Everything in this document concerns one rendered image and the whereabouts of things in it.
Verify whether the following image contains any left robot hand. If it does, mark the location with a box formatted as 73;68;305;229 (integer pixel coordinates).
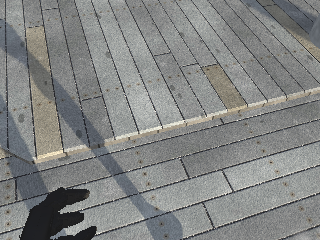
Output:
19;187;98;240

